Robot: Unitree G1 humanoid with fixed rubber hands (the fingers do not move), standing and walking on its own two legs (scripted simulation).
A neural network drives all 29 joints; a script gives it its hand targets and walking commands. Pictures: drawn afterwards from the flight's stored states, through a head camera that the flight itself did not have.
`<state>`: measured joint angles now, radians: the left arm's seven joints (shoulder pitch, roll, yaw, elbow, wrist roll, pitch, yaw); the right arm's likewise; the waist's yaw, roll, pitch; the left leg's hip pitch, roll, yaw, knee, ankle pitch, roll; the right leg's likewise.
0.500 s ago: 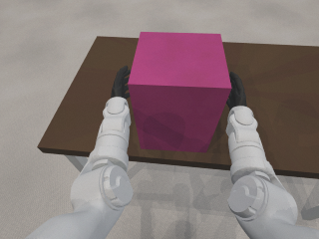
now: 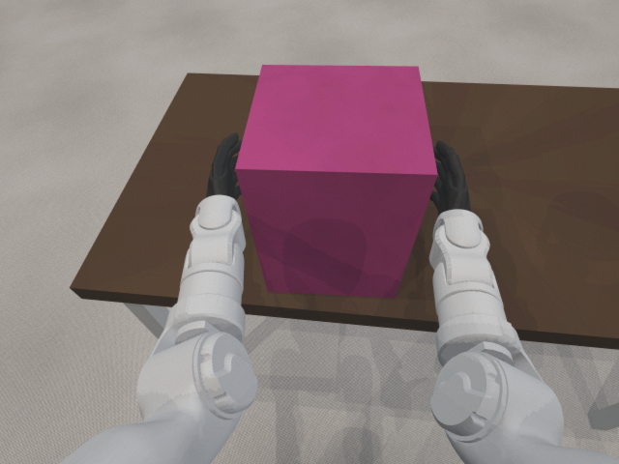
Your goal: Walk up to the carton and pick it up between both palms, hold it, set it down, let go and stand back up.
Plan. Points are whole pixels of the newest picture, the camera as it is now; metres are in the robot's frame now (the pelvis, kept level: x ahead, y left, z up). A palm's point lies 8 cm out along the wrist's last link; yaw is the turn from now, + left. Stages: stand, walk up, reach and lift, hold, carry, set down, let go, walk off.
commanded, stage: reach and lift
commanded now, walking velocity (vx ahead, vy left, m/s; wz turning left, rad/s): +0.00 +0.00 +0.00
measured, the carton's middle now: (334, 191) +0.47 +0.03 +0.06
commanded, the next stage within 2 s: none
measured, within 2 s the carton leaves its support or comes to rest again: leaves its support in 0.98 s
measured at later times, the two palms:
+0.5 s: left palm (224, 195) +0.42 +0.18 +0.10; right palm (449, 206) +0.43 -0.12 +0.09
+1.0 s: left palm (219, 201) +0.41 +0.18 +0.10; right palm (446, 207) +0.42 -0.11 +0.10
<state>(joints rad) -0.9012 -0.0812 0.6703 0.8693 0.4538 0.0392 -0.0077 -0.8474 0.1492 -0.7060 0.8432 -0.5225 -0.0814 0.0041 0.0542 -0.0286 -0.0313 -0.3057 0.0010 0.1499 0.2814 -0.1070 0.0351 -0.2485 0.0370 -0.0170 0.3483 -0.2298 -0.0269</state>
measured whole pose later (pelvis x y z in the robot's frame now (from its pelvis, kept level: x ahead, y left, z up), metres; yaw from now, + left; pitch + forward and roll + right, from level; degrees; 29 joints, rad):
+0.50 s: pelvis +0.00 +0.00 +0.00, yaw +0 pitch +7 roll +1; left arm -0.89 -0.10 0.66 0.83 0.46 0.06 0.00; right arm -0.84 0.14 -0.70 0.86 -0.49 -0.09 0.00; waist 0.05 -0.04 -0.03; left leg -0.30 0.00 0.15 0.27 -0.11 0.04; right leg -0.24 0.03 -0.02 0.33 -0.23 -0.03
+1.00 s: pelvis +0.00 +0.01 +0.00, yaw +1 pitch +10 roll +0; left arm -0.86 -0.11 0.63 0.90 0.43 -0.05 0.04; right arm -0.82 0.11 -0.74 0.98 -0.51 -0.27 -0.03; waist 0.06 -0.04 -0.10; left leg -0.36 0.00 0.14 0.30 -0.11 0.04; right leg -0.27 0.04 -0.04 0.31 -0.20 -0.03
